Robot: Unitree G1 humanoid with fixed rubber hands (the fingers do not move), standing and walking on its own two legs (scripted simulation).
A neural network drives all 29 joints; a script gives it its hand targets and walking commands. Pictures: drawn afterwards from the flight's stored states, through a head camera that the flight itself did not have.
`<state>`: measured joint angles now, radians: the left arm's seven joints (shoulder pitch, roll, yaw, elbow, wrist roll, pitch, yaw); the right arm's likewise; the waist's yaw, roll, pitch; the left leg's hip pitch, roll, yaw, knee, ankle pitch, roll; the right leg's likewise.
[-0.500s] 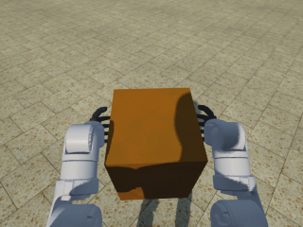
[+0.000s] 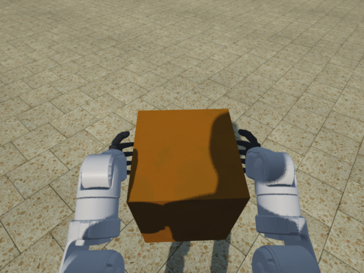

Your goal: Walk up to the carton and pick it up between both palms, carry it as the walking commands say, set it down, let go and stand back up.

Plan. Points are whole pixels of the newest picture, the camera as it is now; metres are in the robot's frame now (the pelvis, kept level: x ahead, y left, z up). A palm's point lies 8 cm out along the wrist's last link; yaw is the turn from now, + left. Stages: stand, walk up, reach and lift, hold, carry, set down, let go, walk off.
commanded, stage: carry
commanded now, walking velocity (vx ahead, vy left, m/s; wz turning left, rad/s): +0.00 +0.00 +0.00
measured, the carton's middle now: (184, 179) +0.34 -0.01 +0.04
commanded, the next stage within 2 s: none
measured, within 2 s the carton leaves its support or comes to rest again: neither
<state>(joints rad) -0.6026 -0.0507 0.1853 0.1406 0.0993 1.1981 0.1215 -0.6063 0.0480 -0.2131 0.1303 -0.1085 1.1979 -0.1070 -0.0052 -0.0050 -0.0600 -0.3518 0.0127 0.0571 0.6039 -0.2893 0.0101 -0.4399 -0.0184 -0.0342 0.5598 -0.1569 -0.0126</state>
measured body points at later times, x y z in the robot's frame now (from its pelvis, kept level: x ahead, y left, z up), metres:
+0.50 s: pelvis +0.00 +0.00 +0.00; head -0.01 +0.00 +0.45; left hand +0.35 +0.14 +0.09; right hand +0.35 -0.15 +0.09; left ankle +0.02 +0.11 -0.73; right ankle +0.08 -0.11 -0.73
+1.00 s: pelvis +0.01 -0.03 -0.01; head -0.01 -0.03 +0.44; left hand +0.32 +0.11 +0.08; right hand +0.32 -0.18 +0.08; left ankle +0.02 +0.11 -0.73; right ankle +0.08 -0.11 -0.73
